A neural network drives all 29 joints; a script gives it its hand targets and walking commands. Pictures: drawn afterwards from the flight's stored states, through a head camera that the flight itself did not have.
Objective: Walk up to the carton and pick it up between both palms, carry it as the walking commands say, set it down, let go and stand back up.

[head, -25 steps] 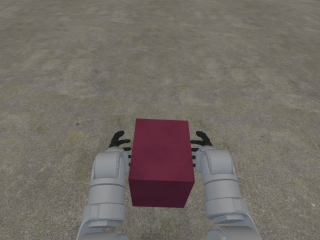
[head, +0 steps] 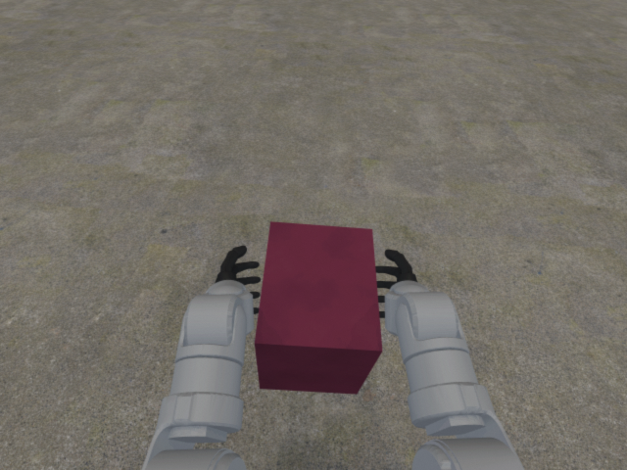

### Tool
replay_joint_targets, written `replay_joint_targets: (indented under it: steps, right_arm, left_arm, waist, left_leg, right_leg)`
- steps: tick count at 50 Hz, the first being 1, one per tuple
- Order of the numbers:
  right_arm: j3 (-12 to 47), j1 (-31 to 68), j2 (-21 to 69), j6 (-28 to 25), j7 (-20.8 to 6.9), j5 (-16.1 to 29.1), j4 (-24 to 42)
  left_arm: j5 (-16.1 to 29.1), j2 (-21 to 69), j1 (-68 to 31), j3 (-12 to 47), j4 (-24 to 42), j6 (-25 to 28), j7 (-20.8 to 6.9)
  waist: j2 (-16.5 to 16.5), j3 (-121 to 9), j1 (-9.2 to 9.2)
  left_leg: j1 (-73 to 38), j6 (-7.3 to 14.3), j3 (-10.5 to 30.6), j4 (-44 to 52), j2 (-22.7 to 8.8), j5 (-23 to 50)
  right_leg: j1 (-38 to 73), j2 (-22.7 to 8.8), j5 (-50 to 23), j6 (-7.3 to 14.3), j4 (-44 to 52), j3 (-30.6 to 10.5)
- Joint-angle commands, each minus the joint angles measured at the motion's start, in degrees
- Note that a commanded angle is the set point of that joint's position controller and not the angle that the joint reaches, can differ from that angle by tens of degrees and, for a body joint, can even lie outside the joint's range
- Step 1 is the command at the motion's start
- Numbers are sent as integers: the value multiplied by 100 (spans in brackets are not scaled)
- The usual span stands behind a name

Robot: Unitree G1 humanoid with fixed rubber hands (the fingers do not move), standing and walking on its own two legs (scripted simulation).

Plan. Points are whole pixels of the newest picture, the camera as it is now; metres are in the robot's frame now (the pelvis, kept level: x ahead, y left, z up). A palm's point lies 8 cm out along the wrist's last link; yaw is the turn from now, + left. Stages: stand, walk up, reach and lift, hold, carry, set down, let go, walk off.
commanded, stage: carry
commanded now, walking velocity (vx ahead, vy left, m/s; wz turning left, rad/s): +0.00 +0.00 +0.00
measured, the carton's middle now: (314, 310) +0.37 +0.01 -0.01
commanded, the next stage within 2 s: none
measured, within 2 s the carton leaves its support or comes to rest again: neither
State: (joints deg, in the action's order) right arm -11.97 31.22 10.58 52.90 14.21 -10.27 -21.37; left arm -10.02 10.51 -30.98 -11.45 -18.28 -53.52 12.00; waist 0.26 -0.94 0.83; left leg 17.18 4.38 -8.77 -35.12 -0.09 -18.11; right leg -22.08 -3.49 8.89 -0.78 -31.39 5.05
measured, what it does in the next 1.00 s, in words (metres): stands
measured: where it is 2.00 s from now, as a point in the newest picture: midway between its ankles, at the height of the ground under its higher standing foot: outside the picture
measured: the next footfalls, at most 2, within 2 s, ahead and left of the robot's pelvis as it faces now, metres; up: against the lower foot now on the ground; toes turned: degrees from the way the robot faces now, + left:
none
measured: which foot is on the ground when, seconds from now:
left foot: down 0.00-1.00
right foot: down 0.00-1.00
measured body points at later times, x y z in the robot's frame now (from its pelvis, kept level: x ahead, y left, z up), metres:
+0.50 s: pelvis -0.01 -0.02 +0.00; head -0.01 -0.02 +0.45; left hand +0.33 +0.09 +0.05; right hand +0.34 -0.14 +0.05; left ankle +0.01 +0.07 -0.73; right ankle +0.08 -0.13 -0.73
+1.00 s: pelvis -0.01 -0.02 +0.00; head +0.00 -0.02 +0.45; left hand +0.35 +0.10 +0.06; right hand +0.35 -0.13 +0.06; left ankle +0.01 +0.07 -0.73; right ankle +0.08 -0.13 -0.73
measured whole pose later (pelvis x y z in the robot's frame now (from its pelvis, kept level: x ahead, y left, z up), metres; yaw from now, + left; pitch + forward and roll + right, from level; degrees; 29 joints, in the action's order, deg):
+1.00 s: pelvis -0.01 -0.02 +0.00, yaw +1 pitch +0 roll +0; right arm -13.6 36.6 9.0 51.7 13.1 -10.7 -27.8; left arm -11.0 10.4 -35.0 -14.1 -23.1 -52.3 11.8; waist 0.3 -0.5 0.5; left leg 18.8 2.4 -7.1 -34.9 -1.4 -16.6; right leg -23.0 -2.1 8.2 1.4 -30.7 6.1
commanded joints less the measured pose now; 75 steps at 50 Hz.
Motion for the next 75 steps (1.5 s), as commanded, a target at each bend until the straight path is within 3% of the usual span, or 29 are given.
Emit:
replay_joint_targets:
  steps: [1,3,4,6,8,11,18,19,21,23,27,30,32,35,37,42,47,49,50,51,53,54,55,56,62,70,71,74,75]
  right_arm:
    - [2677,4313,5123,-426,-1853,1965,704]
    - [3127,4700,5260,-396,-1798,2508,1857]
    - [2967,4468,5433,-290,-1777,2211,809]
    - [3254,3973,5354,-182,-1674,2361,1746]
    - [3086,4251,5314,-82,-1716,2221,1405]
    - [3036,3859,5464,-209,-1857,2156,772]
    - [2660,4249,5433,-539,-1935,2097,351]
    - [2248,4029,5527,-699,-1977,1630,-797]
    - [2803,5351,5209,-632,-1861,2451,1335]
    - [2056,3780,5287,-434,-1849,1735,-209]
    - [3027,4385,5497,-285,-1713,2227,792]
    - [2834,4040,5484,-306,-1746,2215,254]
    - [2845,4333,5402,-368,-1787,2251,986]
    - [2989,4465,5483,-123,-1815,2514,1074]
    - [2315,4033,5463,-372,-1793,1682,-587]
    - [2019,4829,5027,-585,-1831,1808,-63]
    - [2386,5415,5278,-375,-1781,2198,523]
    - [2035,3837,5397,-682,-1842,1669,-636]
    - [3438,6109,5481,-446,-1762,3178,2903]
    - [1880,4117,5300,-256,-1802,1561,-613]
    - [2997,5067,5580,-449,-1811,2385,1206]
    - [3150,4828,5765,-100,-1822,2612,1180]
    - [2029,4257,5416,-338,-1891,1565,-1030]
    - [3088,5166,5516,-450,-1828,2411,929]
    - [2027,4373,5184,-193,-1851,1837,-159]
    - [2148,5121,5573,-276,-1913,2068,414]
    - [1456,4758,5331,-371,-1918,1451,-772]
    - [2016,5550,5370,-452,-1935,1930,256]
    - [985,4717,5072,-613,-1935,1058,-1642]
  left_arm:
    - [2117,5689,-4586,2964,314,344,-1559]
    - [2612,5881,-4542,3423,1248,314,-1562]
    - [2285,5786,-4436,3073,495,279,-1570]
    - [2531,5965,-3741,3433,914,62,-1546]
    - [2518,5654,-4576,3317,1098,15,-1584]
    - [2167,5676,-3913,3094,555,217,-1620]
    - [1820,5606,-4202,2718,385,535,-1618]
    - [1244,5535,-3427,2077,-1274,649,-1687]
    - [2273,5524,-5193,2870,1084,592,-1539]
    - [1698,5524,-4208,2222,6,450,-1495]
    - [2144,5655,-4160,2918,291,227,-1531]
    - [2016,5591,-4019,2713,-40,252,-1542]
    - [2155,5830,-4207,2979,485,287,-1543]
    - [2416,5806,-4498,3187,1030,111,-1541]
    - [1776,5510,-4368,2554,-343,317,-1575]
    - [1902,5452,-5025,2410,-54,516,-1601]
    - [2086,5387,-5345,2378,335,332,-1582]
    - [1457,5623,-3539,2076,-1021,577,-1615]
    - [2999,5725,-6027,3563,2854,391,-1486]
    - [1621,5836,-4349,2168,-942,171,-1534]
    - [2415,5638,-5620,3182,1501,415,-1544]
    - [2528,6004,-4869,3303,1055,70,-1535]
    - [1354,5375,-4142,1940,-1209,342,-1647]
    - [2215,5650,-4849,3028,595,387,-1606]
    - [1621,5683,-3993,2201,-661,98,-1553]
    - [2283,5965,-5652,2773,753,219,-1580]
    - [1555,5839,-4667,1877,-1131,247,-1639]
    - [2224,5841,-5928,2695,619,346,-1620]
    - [1311,5685,-4823,1504,-1798,482,-1654]
  waist:
    - [-673,-2327,-38]
    - [-472,-2494,-58]
    - [292,-2574,-24]
    - [-340,-2800,-120]
    - [395,-3108,-91]
    - [233,-2913,-38]
    - [-81,-2368,9]
    - [-160,-2098,-14]
    - [-179,-2117,-21]
    - [-180,-1939,-80]
    - [654,-2965,-11]
    - [302,-2639,-44]
    - [23,-3084,-32]
    - [23,-2894,-15]
    - [159,-2949,-14]
    - [-582,-2087,-11]
    - [648,-2681,-71]
    - [-356,-2338,-22]
    - [-284,-2894,-17]
    - [-146,-2759,-35]
    - [123,-3182,-48]
    - [50,-3195,-40]
    - [461,-2851,-46]
    - [315,-3038,-7]
    - [-674,-2747,-24]
    - [-218,-2982,-97]
    - [-358,-2523,-69]
    - [-585,-2589,-51]
    - [-492,-2447,-85]
  left_leg:
    - [-1201,-241,1413,957,-1324,2803]
    - [-1397,-245,1082,713,-1222,3474]
    - [-1213,-105,1014,615,-1173,2426]
    - [-1198,-289,673,345,-773,2365]
    - [-942,-147,752,315,-756,1677]
    - [-1103,-164,771,245,-765,2072]
    - [-580,-61,985,677,-868,879]
    - [-330,-53,1009,799,-912,460]
    - [98,18,1200,1176,-896,-1009]
    - [338,207,1644,1723,-1201,-2117]
    - [-303,-180,730,164,-696,197]
    - [-458,-176,767,574,-431,176]
    - [-1017,-194,959,312,-848,2226]
    - [-1000,-140,909,462,-822,1777]
    - [-894,-127,735,253,-746,1757]
    - [-68,161,1304,1232,-1174,-585]
    - [-531,-170,684,402,-391,-50]
    - [-589,-87,970,764,-695,55]
    - [-638,-45,1025,718,-868,427]
    - [-744,-150,929,448,-907,1398]
    - [-946,-110,763,277,-735,1871]
    - [-999,-138,803,199,-802,2325]
    - [-804,-202,778,216,-881,1862]
    - [-747,-110,714,154,-706,1532]
    - [-695,-158,1095,692,-979,1397]
    - [-1182,-195,1168,605,-1213,2099]
    - [-991,-143,1288,889,-1257,1918]
    - [-837,-43,1559,1117,-1340,1601]
    - [-896,-20,1479,1163,-1368,1404]
  right_leg:
    - [425,-147,256,11,-107,-219]
    - [501,-142,196,30,111,-185]
    - [844,-252,-261,54,183,-292]
    - [978,-543,-1621,284,-29,-554]
    - [1325,-541,-1587,298,108,-489]
    - [1166,-627,-1895,404,-7,-563]
    - [1029,-472,-640,251,268,-542]
    - [1022,-462,-331,222,253,-435]
    - [825,-387,684,224,574,-607]
    - [611,-85,1191,57,80,-445]
    - [1760,-692,-1242,352,528,-804]
    - [1358,-779,-822,486,572,-878]
    - [1327,-542,-1881,406,71,-577]
    - [1038,-474,-1211,325,107,-503]
    - [1314,-525,-1500,360,186,-582]
    - [825,-30,386,199,94,-362]
    - [884,-717,801,393,1001,-1069]
    - [772,-445,571,253,629,-731]
    - [1111,-400,-588,199,471,-538]
    - [1161,-495,-1359,241,231,-566]
    - [1483,-514,-1616,330,98,-520]
    - [1444,-534,-1839,325,34,-516]
    - [1291,-501,-1636,367,18,-431]
    - [1470,-480,-1687,320,264,-546]
    - [1124,-417,-834,274,156,-567]
    - [784,-252,-607,145,39,-385]
    - [527,-209,-165,61,-1,-346]
    - [590,-38,160,67,48,-339]
    - [419,-61,394,110,-60,-396]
